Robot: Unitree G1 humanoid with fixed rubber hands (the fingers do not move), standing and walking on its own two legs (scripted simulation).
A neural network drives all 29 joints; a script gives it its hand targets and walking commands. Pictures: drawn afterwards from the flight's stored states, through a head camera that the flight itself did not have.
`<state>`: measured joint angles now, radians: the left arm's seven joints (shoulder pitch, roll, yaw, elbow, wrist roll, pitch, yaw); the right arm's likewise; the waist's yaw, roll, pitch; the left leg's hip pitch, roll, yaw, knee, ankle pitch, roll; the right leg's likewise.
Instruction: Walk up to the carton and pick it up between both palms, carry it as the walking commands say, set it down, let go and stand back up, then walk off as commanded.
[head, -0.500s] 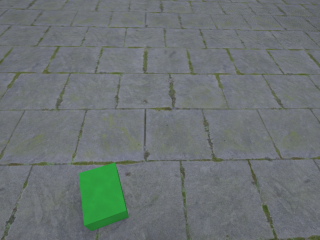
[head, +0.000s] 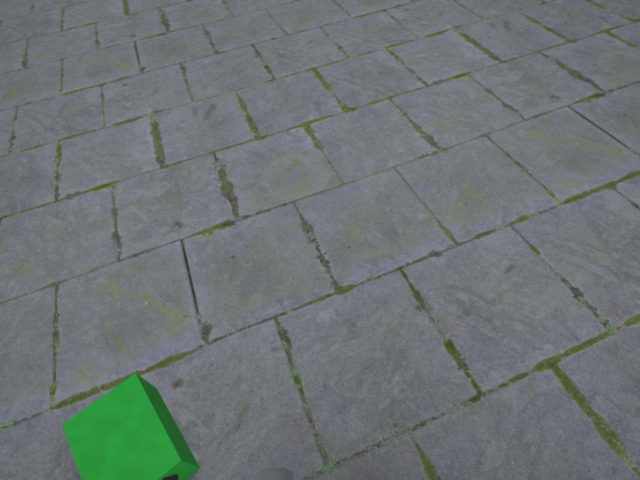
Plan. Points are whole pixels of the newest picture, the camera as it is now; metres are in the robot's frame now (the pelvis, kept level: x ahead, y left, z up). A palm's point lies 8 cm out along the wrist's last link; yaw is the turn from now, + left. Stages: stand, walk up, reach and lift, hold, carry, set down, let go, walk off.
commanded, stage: walk off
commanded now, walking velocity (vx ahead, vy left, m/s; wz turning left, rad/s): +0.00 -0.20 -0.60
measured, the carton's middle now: (132, 447) +0.27 +0.61 -0.68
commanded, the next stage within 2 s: stand in 0.90 s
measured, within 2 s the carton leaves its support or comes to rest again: neither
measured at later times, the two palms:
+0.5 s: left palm (256, 477) +0.16 +0.13 -0.13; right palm out of the picture -0.05 -0.36 -0.11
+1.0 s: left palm out of the picture +0.15 -0.04 -0.13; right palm out of the picture -0.04 -0.49 -0.12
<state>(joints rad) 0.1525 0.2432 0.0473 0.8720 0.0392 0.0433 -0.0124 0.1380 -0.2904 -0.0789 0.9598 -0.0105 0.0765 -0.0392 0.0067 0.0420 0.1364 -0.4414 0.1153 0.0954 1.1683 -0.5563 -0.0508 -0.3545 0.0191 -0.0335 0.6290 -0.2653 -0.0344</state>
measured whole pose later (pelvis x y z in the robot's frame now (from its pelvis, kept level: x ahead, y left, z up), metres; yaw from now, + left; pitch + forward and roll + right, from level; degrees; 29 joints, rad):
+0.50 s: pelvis +0.01 -0.09 +0.01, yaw -18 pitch -2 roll -1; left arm 0.16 0.28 0.08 0.92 0.00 0.10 -0.06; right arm 0.25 -0.23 -0.07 0.96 -0.04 0.02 -0.04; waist -0.01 -0.05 0.11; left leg -0.15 0.19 0.28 0.58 -0.37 -0.05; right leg -0.45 -0.10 -0.01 0.93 -0.34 0.11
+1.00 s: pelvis -0.02 -0.23 +0.00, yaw -32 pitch +1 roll +0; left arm 0.19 0.22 0.04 0.93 0.03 0.04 -0.01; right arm 0.06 -0.18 -0.04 0.93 0.01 0.06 -0.07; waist 0.05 -0.01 0.11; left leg -0.38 0.03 0.07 0.78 -0.45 -0.03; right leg -0.31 0.16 -0.02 0.51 -0.22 -0.15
